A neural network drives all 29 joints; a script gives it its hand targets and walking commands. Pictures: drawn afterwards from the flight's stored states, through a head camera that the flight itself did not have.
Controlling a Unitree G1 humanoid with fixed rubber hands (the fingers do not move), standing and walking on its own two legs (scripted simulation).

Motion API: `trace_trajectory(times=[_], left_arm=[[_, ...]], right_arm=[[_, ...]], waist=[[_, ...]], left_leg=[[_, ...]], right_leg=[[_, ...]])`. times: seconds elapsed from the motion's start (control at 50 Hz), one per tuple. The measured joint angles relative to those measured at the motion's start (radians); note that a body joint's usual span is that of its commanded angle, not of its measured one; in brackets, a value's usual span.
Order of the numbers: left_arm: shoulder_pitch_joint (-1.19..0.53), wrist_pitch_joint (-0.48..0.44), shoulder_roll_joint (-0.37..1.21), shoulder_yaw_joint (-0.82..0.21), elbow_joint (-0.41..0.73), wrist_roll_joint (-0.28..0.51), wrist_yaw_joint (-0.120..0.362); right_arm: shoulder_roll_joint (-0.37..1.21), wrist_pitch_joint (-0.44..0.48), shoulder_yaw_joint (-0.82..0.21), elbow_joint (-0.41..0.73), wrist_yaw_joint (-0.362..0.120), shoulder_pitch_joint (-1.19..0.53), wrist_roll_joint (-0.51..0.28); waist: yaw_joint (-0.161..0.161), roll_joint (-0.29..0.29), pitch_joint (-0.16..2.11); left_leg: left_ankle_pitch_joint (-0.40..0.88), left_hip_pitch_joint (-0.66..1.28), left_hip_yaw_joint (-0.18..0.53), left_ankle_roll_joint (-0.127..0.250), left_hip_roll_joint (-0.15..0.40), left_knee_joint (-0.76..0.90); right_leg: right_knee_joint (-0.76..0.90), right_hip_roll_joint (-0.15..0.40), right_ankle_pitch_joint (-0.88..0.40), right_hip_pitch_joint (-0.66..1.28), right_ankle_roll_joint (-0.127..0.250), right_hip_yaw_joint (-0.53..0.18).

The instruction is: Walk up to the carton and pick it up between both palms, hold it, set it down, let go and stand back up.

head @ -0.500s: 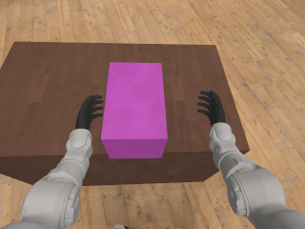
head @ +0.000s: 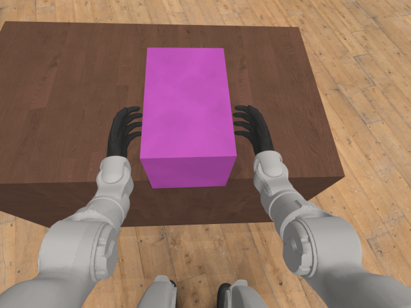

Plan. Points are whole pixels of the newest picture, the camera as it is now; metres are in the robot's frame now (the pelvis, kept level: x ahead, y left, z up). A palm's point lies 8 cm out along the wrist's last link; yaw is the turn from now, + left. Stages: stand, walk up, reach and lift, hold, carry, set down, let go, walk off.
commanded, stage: reach and lift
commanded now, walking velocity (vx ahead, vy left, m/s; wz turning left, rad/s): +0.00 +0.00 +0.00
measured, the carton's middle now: (187, 119) +0.52 +0.06 -0.05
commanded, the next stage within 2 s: none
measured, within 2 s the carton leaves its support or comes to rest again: neither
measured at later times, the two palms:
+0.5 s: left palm (123, 150) +0.41 +0.18 -0.02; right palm (256, 147) +0.43 -0.09 +0.00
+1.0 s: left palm (123, 151) +0.41 +0.18 -0.02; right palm (256, 147) +0.43 -0.09 +0.00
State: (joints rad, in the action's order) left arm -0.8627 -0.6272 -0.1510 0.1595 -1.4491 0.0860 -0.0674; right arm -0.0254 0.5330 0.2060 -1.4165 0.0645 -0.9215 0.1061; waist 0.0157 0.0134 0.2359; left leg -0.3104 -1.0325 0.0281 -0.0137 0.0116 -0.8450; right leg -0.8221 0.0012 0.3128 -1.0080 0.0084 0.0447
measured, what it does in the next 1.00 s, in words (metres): stands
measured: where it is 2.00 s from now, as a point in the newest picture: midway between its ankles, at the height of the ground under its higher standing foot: outside the picture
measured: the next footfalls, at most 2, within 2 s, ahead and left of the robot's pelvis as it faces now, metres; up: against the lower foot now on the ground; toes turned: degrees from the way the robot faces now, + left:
none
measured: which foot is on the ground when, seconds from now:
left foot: down 0.00-1.00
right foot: down 0.00-1.00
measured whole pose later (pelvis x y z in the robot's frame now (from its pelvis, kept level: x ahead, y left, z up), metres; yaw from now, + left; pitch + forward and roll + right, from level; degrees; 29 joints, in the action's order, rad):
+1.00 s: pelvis +0.00 +0.01 +0.00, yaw +0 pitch +29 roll -2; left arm -0.86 -0.70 -0.07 0.47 -1.44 -0.19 -0.12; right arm 0.04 0.65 0.63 -1.41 0.11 -0.91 0.48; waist 0.01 0.01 0.21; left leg -0.31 -1.04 0.03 -0.01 0.01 -0.85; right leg -0.80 0.00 0.30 -1.00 0.01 0.04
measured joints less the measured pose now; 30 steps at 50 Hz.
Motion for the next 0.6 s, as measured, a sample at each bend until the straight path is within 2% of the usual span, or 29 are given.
trace_trajectory(times=[0.04,0.08,0.12,0.18,0.32,0.6], left_arm=[[0.000,-0.002,0.022,0.073,-0.001,-0.033,-0.007],[0.000,-0.001,0.027,0.136,-0.001,-0.104,-0.010],[0.000,0.000,0.028,0.179,0.001,-0.160,-0.011],[0.000,-0.007,0.040,0.227,0.006,-0.202,-0.015],[0.000,-0.039,0.064,0.292,0.008,-0.247,-0.041],[0.000,-0.058,0.070,0.300,0.008,-0.269,-0.044]], right_arm=[[0.044,0.007,0.112,0.000,0.030,-0.003,0.068],[0.049,0.015,0.209,-0.005,0.040,-0.003,0.154],[0.050,0.028,0.269,-0.005,0.040,-0.003,0.233],[0.055,0.047,0.329,-0.005,0.041,-0.003,0.297],[0.064,0.081,0.407,-0.005,0.041,-0.002,0.354],[0.064,0.104,0.427,0.001,0.041,0.005,0.369]], waist=[[0.000,0.000,0.002],[-0.001,0.000,0.001],[-0.003,0.000,-0.001],[-0.003,0.000,-0.004],[-0.003,-0.001,-0.015],[-0.003,-0.007,-0.023]], left_leg=[[-0.002,-0.001,0.000,0.000,0.000,-0.001],[-0.002,-0.001,0.000,0.000,0.000,-0.001],[-0.003,-0.002,0.000,0.000,0.000,-0.001],[-0.004,-0.003,0.000,0.000,0.000,-0.001],[-0.004,-0.003,0.000,0.000,0.000,-0.001],[-0.004,-0.003,0.000,0.007,0.000,-0.001]], right_leg=[[0.000,0.000,0.001,0.000,0.000,0.000],[0.002,0.000,0.001,0.000,0.000,0.000],[0.004,0.000,0.001,0.000,0.000,0.000],[0.006,0.000,0.001,0.000,0.000,0.000],[0.011,0.000,-0.002,0.003,0.000,0.000],[0.023,-0.001,-0.008,0.009,0.000,0.000]])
